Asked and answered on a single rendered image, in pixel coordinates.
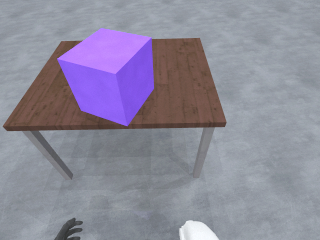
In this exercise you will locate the left robot hand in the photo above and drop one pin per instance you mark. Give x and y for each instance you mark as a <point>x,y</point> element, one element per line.
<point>64,233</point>

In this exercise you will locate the table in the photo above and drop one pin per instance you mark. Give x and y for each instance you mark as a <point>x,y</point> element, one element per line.
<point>184,96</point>

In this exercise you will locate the robot right thigh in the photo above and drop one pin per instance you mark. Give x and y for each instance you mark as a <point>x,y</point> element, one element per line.
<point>196,230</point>

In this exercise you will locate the carton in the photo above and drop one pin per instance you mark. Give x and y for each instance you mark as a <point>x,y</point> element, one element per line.
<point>110,74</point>

